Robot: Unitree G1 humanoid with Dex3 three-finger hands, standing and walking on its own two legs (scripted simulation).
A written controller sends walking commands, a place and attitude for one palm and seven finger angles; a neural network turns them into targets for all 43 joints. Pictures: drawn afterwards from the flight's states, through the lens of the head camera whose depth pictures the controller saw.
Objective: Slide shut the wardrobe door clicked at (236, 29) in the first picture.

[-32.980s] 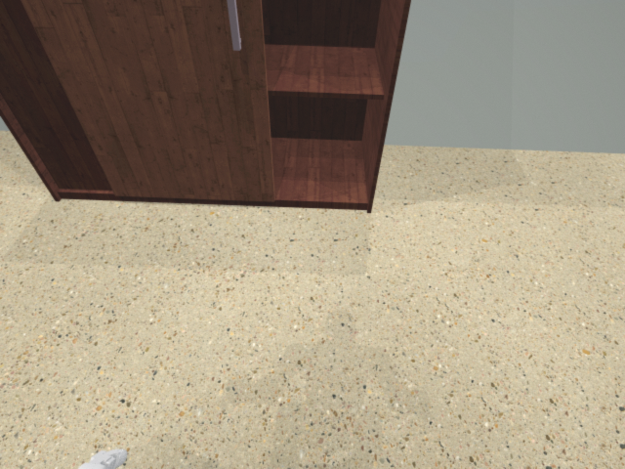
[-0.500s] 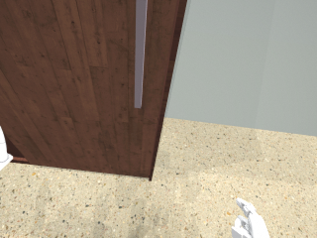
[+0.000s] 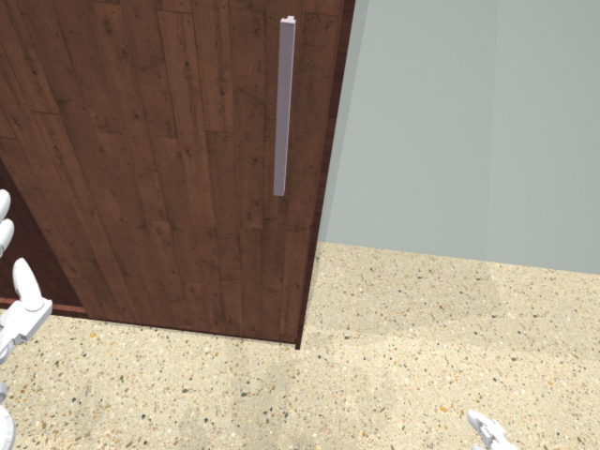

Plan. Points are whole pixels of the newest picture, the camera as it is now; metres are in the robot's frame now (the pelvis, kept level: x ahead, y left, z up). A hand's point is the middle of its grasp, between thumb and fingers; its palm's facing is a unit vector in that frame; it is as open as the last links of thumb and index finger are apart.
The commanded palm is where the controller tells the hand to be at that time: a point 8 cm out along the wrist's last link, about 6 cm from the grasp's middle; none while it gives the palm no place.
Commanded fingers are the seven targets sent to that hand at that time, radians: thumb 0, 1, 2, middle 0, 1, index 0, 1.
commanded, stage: stop stepping back and stand still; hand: left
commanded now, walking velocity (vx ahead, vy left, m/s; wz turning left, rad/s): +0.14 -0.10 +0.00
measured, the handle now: (284, 116) +0.66 +0.08 +0.16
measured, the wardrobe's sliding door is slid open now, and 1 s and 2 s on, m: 0.00 0.00 0.00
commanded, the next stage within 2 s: let the arm hang, fingers relaxed in 0.28 s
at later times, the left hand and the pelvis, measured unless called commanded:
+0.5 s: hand (88, 402) +0.18 +0.27 +0.00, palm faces +0.28 -0.88 -0.38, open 7.4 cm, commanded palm none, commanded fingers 0.00 0.90 0.90 -0.20 -0.30 -0.20 -0.30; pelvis -0.03 +0.01 -0.01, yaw +5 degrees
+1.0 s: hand out of the picture -0.04 +0.22 -0.16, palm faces +0.10 -0.95 -0.29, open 7.3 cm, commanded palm none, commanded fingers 0.00 0.90 0.90 -0.20 -0.30 -0.20 -0.30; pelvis -0.04 +0.00 +0.00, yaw +5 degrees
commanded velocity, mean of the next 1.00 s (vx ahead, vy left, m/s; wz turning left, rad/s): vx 0.03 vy -0.01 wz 0.00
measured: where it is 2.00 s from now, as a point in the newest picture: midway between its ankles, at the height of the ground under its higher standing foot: outside the picture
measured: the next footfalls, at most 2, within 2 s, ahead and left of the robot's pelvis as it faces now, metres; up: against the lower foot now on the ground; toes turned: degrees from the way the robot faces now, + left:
left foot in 0.42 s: +0.03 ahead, +0.13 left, +0.00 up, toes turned +1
